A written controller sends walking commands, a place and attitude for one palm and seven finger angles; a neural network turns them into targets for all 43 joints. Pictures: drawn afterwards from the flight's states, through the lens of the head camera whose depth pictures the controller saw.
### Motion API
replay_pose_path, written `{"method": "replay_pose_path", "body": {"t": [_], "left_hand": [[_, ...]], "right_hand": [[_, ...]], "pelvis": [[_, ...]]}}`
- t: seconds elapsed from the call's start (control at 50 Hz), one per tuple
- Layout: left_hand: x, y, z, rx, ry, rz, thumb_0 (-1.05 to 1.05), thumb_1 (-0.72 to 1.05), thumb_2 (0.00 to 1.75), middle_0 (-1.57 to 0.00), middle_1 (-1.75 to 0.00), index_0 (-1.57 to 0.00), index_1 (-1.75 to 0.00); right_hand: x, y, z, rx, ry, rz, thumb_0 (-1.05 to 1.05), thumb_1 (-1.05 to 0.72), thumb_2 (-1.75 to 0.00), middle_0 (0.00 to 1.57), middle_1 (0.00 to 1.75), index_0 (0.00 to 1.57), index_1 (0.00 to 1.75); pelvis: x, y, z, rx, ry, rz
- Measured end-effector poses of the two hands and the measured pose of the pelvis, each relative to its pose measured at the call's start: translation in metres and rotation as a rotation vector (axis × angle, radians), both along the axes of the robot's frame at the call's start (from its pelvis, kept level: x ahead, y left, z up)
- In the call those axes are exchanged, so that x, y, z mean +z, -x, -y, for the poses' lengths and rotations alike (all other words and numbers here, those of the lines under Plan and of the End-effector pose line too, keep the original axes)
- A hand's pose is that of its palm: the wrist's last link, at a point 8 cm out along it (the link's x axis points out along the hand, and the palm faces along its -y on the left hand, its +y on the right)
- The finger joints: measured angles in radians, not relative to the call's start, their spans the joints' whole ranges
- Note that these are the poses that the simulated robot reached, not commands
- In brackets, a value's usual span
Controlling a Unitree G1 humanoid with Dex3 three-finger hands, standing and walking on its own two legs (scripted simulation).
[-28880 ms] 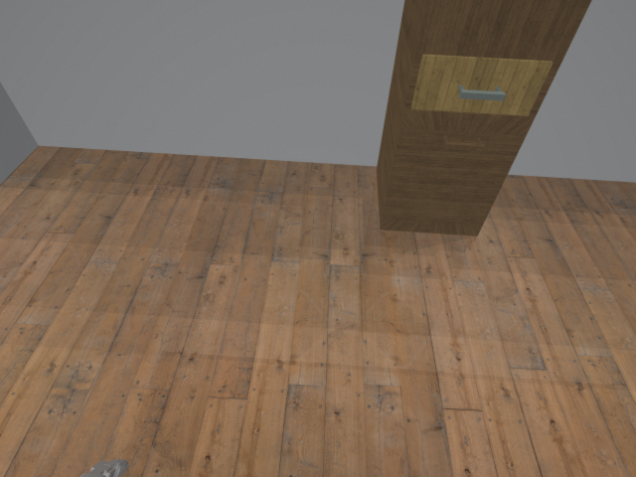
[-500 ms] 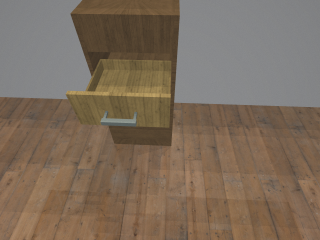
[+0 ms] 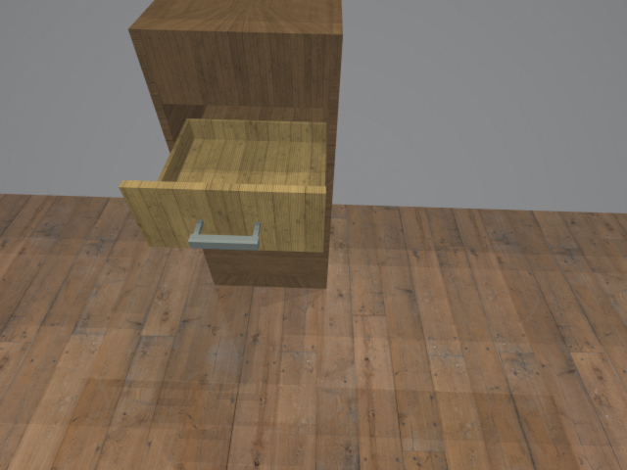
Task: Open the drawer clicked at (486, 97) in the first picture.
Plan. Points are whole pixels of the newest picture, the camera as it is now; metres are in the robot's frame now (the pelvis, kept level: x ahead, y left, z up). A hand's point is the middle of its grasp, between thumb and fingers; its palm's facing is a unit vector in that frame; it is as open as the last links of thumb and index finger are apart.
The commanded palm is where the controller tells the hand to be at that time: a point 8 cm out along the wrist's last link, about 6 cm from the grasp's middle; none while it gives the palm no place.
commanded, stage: look to check the result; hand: left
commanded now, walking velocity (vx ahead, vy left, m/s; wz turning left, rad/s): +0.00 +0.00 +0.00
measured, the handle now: (226, 234) +0.55 +0.20 -0.09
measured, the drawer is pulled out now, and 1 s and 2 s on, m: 0.29 0.29 0.29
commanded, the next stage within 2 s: stand and wait in 0.54 s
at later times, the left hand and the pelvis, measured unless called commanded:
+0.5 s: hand out of the picture +0.00 +0.16 -0.18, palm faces +0.04 -0.98 -0.19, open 7.3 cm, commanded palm none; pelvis +0.01 -0.01 +0.00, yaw +0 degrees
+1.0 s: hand out of the picture +0.01 +0.16 -0.18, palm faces +0.03 -0.98 -0.19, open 7.3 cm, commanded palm none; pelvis +0.01 -0.01 +0.00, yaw +0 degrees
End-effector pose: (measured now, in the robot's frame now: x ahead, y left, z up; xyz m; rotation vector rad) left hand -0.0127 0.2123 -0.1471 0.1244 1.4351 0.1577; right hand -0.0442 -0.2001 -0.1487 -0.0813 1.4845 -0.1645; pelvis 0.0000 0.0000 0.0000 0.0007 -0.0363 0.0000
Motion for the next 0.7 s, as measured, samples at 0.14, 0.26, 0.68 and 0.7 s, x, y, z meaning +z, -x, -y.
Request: {"method": "replay_pose_path", "body": {"t": [0.14,0.26,0.68,0.7], "left_hand": [[0.0,0.002,0.003,0.006,0.003,-0.014,0.0,0.91,0.9,-0.2,-0.3,-0.2,-0.3],[0.0,0.0,0.005,0.007,0.003,-0.015,0.0,0.91,0.9,-0.2,-0.3,-0.2,-0.3],[0.002,-0.015,0.004,0.004,-0.014,0.007,0.01,0.92,0.9,-0.2,-0.3,-0.2,-0.3],[0.002,-0.015,0.004,0.003,-0.014,0.007,0.01,0.92,0.9,-0.2,-0.3,-0.2,-0.3]], "right_hand": [[0.0,-0.002,0.001,0.0,-0.001,-0.006,0.0,-0.91,-0.9,0.2,0.3,0.2,0.3],[0.0,-0.008,0.001,0.001,-0.002,0.004,0.0,-0.91,-0.9,0.2,0.3,0.2,0.3],[0.0,-0.028,0.012,0.011,0.007,0.029,0.0,-0.91,-0.9,0.2,0.3,0.2,0.3],[0.0,-0.028,0.012,0.012,0.008,0.028,0.0,-0.91,-0.9,0.2,0.3,0.2,0.3]], "pelvis": [[0.0,-0.002,0.001,0.001,0.0,-0.004],[0.0,-0.004,0.002,0.001,-0.001,-0.006],[0.001,-0.011,0.008,0.004,0.001,-0.006],[0.001,-0.011,0.008,0.005,0.001,-0.006]]}}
